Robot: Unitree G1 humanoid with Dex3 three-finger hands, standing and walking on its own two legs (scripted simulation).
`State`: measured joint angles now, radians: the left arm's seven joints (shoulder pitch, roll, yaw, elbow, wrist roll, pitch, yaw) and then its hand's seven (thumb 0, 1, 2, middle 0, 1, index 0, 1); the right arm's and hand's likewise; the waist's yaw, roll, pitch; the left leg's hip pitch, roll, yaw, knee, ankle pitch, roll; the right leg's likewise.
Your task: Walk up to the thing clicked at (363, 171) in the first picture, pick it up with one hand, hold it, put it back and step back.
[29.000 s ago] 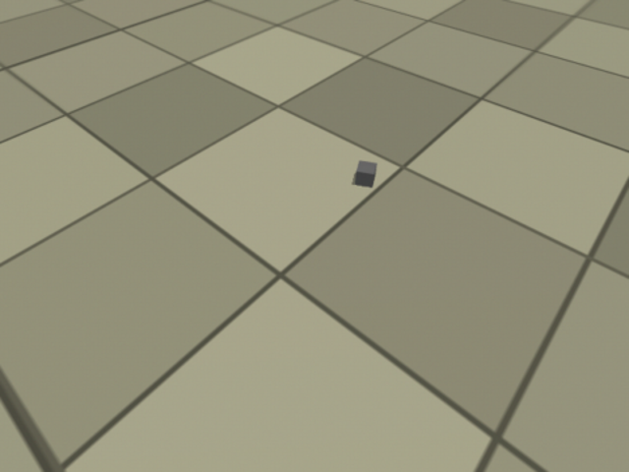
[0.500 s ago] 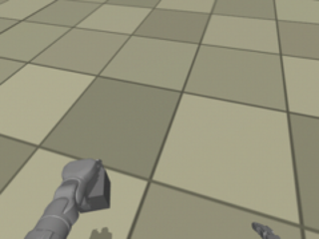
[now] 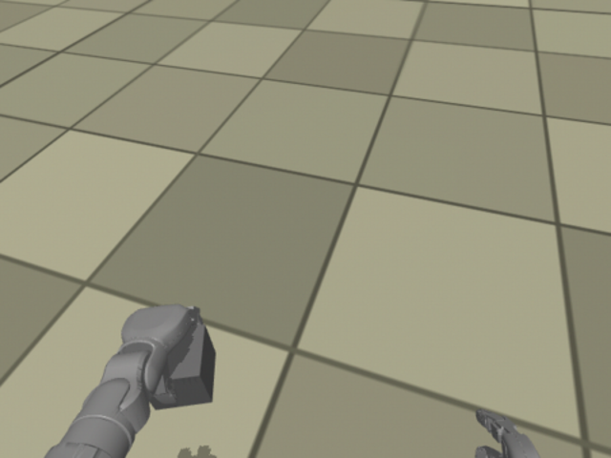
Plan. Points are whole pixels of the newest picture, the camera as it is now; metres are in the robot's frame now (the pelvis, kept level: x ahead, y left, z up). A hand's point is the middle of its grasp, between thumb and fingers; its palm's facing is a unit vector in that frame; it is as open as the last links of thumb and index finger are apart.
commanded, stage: hold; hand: left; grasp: from above
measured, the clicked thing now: (180, 366) +0.29 +0.22 -0.10
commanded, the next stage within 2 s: crouch in 0.50 s
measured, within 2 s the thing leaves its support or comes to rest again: neither
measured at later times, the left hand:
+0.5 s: hand (169, 355) +0.28 +0.22 -0.05, palm faces -0.46 -0.08 -0.88, open 11.3 cm
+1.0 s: hand (177, 376) +0.28 +0.23 -0.12, palm faces -0.50 -0.04 -0.87, open 11.3 cm
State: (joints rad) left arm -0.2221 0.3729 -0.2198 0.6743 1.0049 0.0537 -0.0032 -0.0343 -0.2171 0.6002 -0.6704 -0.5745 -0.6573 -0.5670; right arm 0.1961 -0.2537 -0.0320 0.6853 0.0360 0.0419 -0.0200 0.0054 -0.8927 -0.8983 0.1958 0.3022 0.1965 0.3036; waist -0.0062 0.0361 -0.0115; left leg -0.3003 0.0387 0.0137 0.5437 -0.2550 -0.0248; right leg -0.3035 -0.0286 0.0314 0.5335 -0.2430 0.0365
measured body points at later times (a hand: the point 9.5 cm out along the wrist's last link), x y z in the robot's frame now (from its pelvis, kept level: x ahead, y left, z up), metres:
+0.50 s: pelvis +0.00 +0.00 +0.00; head +0.00 -0.01 +0.45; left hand +0.30 +0.22 +0.00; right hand +0.14 -0.25 -0.11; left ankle +0.02 +0.13 -0.73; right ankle +0.02 -0.14 -0.73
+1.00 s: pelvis +0.00 +0.00 -0.01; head +0.04 +0.00 +0.44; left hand +0.30 +0.22 -0.07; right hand +0.11 -0.27 -0.13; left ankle +0.02 +0.13 -0.73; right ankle +0.02 -0.14 -0.73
